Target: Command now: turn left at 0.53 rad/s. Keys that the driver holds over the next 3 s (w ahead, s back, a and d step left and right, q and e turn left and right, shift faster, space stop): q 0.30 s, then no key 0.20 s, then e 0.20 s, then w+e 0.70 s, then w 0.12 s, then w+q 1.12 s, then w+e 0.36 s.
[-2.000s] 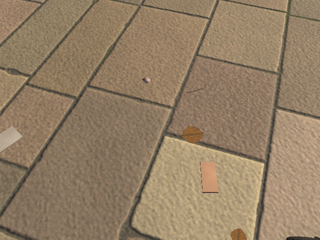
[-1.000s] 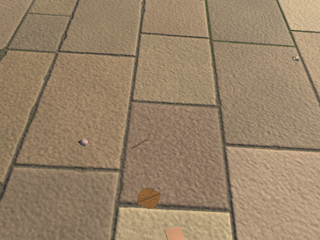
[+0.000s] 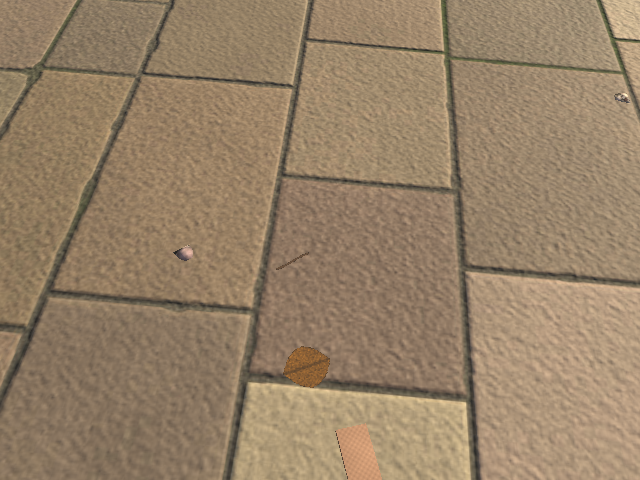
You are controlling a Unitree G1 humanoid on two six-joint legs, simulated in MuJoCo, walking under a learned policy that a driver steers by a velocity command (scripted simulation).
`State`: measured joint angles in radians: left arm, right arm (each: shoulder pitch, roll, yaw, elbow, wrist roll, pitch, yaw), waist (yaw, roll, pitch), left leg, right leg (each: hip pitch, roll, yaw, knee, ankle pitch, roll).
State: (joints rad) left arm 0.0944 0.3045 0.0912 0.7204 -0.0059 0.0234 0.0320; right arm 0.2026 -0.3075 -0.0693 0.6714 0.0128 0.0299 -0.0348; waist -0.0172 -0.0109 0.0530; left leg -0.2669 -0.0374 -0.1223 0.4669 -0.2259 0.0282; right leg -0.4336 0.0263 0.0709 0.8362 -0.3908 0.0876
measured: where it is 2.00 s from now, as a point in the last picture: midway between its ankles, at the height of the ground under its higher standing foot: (372, 435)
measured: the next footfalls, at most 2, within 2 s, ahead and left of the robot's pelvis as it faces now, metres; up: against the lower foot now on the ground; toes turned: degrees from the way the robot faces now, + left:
right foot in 0.12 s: +0.06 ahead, -0.14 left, +0.00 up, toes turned +9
left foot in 0.52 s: -0.01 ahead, +0.12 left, +0.00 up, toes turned +15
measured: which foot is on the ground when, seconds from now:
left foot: down 0.00-0.12, up 0.14-0.50, down 0.52-1.00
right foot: up 0.00-0.10, down 0.12-0.54, up 0.56-1.00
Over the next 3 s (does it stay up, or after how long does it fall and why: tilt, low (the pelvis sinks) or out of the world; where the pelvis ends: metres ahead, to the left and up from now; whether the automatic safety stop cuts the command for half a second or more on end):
stays up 1.06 -0.04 -0.01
